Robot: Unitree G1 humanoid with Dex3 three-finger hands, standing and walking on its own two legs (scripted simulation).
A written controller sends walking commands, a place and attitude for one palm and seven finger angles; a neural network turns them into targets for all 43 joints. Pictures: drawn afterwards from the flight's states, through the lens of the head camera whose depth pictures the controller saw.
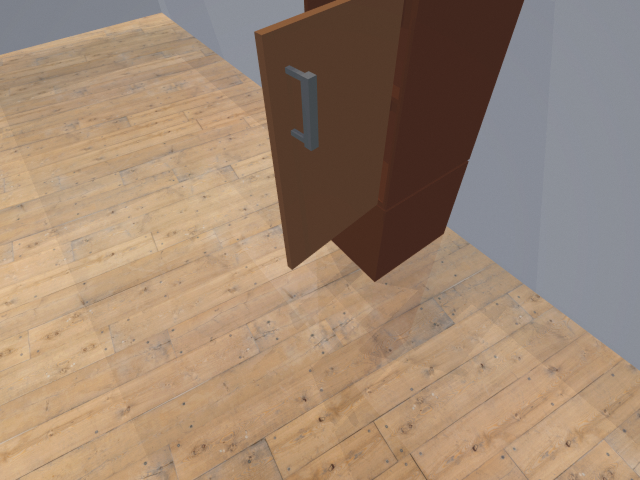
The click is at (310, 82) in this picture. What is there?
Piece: cupboard door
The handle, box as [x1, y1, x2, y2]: [285, 65, 318, 150]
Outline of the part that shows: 289,65 285,67 285,72 297,78 301,82 304,131 303,134 294,128 291,130 291,134 302,141 305,147 312,150 318,146 316,75 308,71 304,73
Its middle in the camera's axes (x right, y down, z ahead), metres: -0.03 -0.22 +0.67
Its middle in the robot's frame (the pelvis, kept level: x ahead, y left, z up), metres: +0.67 +0.06 +0.11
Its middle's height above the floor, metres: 0.89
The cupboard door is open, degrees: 97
